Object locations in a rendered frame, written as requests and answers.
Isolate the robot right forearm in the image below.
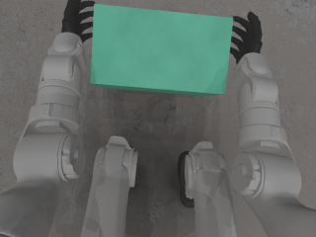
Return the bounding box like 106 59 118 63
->
232 52 302 185

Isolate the right robot upper arm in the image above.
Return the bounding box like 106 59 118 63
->
229 150 316 237

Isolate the carton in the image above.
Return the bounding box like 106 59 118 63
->
90 4 234 96

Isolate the robot right hand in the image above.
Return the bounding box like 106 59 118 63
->
229 11 263 64

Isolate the robot left thigh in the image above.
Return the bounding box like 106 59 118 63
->
80 143 138 237

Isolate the robot left forearm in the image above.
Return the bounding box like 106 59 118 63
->
13 32 88 175

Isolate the robot right shin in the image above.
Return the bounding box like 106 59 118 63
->
185 141 229 198

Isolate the left robot upper arm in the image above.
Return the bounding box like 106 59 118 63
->
0 131 86 237

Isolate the robot left hand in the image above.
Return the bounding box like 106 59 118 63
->
61 0 96 42

